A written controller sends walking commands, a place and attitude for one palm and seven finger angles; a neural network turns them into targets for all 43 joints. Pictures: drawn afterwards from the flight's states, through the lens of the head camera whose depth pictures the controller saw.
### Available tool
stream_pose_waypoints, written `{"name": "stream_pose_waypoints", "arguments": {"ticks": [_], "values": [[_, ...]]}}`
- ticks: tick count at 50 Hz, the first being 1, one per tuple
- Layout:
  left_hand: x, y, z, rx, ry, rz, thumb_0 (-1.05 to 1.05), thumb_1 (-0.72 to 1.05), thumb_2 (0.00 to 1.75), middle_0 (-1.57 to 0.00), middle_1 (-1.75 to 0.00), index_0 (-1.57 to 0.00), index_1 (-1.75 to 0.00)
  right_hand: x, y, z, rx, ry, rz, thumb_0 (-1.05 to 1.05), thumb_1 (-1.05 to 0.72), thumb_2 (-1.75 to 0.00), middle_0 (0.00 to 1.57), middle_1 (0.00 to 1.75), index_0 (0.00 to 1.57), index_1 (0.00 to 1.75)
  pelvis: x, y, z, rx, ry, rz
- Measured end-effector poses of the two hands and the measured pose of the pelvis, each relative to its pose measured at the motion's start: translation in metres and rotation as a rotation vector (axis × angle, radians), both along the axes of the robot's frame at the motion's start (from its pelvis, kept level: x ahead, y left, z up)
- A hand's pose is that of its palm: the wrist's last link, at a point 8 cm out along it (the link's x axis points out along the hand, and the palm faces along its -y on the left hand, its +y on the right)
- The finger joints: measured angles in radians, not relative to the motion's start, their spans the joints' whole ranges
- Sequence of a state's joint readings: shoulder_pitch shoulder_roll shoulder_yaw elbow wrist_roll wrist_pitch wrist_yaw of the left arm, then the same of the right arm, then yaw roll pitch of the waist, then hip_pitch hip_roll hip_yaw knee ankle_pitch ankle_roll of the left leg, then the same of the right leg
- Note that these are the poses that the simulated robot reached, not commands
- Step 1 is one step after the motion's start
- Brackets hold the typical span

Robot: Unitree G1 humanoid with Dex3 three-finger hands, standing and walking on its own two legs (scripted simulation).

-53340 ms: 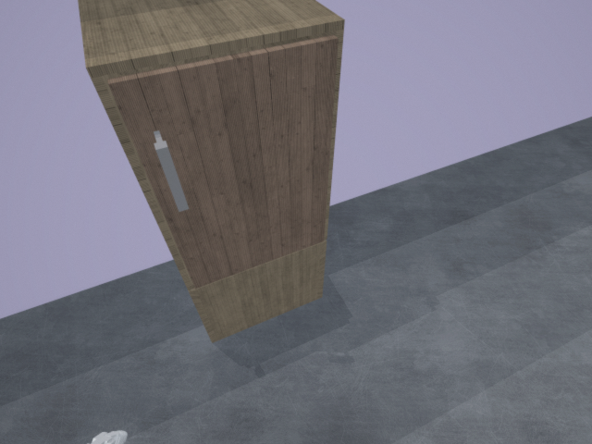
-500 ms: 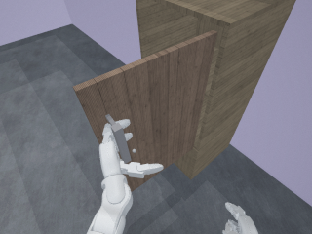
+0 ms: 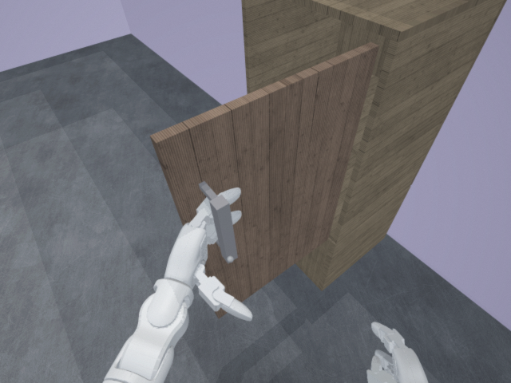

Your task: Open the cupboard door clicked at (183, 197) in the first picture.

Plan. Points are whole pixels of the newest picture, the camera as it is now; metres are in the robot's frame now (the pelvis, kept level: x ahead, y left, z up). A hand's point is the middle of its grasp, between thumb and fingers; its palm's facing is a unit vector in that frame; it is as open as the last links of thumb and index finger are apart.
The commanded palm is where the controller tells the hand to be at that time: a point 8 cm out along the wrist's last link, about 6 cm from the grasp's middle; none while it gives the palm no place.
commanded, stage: slide the hand sideways off the handle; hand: left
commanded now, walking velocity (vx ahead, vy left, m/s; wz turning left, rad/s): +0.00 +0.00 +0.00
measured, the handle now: (218, 224) +0.34 +0.09 +0.08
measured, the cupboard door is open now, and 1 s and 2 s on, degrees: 89 88 88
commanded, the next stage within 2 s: draw the hand back to the body in 1.00 s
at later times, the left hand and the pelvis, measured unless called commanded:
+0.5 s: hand (208, 279) +0.25 +0.09 +0.07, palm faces -0.13 -0.99 -0.04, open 16.1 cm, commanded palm +0.22 +0.15 +0.07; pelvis +0.02 +0.00 +0.00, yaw -2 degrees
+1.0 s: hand (162, 306) +0.21 +0.14 +0.07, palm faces -0.08 -0.99 -0.07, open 16.3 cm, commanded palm +0.19 +0.20 +0.07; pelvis +0.02 -0.01 -0.01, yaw -1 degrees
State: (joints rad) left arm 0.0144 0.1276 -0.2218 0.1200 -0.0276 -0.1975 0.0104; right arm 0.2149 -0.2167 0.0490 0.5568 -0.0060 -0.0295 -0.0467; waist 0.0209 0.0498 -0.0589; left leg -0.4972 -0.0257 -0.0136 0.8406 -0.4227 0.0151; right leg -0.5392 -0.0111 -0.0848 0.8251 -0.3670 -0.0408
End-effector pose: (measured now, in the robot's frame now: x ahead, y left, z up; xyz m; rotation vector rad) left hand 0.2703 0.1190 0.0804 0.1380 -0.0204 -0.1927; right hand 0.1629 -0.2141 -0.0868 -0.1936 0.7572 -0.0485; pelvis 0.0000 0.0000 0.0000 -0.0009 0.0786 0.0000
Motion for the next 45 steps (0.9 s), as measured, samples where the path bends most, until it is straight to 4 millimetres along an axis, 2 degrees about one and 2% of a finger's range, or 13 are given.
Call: {"name": "stream_pose_waypoints", "arguments": {"ticks": [5, 13, 34, 45], "values": [[0.000, -0.006, -0.001, -0.136, 0.058, -0.034, -0.01, -0.51, 0.30, -0.21, -0.36, -0.18, -0.36, -0.004, 0.002, 0.008, 0.013, -0.052, -0.025, 0.02, -0.90, -0.90, 0.20, 0.30, 0.21, 0.30, -0.001, 0.006, 0.003, 0.001, -0.007, -0.013], [-0.008, -0.007, -0.002, -0.126, 0.036, 0.018, -0.01, -0.50, 0.30, -0.20, -0.35, -0.20, -0.34, -0.003, 0.003, 0.016, 0.024, -0.075, -0.022, 0.02, -0.90, -0.90, 0.20, 0.30, 0.21, 0.30, 0.004, 0.006, 0.003, 0.011, 0.006, -0.041], [-0.056, 0.044, -0.002, -0.076, 0.052, 0.100, -0.01, -0.50, 0.30, -0.19, -0.32, -0.18, -0.32, 0.028, -0.016, 0.015, 0.000, -0.126, -0.005, 0.02, -0.90, -0.90, 0.20, 0.30, 0.21, 0.30, 0.022, -0.008, -0.004, 0.002, 0.045, -0.020], [-0.072, 0.068, -0.005, -0.061, 0.057, 0.117, -0.01, -0.50, 0.30, -0.17, -0.31, -0.16, -0.30, 0.028, -0.024, 0.011, -0.016, -0.148, -0.013, 0.02, -0.90, -0.90, 0.20, 0.30, 0.21, 0.30, 0.020, -0.013, -0.011, -0.004, 0.056, -0.011]]}}
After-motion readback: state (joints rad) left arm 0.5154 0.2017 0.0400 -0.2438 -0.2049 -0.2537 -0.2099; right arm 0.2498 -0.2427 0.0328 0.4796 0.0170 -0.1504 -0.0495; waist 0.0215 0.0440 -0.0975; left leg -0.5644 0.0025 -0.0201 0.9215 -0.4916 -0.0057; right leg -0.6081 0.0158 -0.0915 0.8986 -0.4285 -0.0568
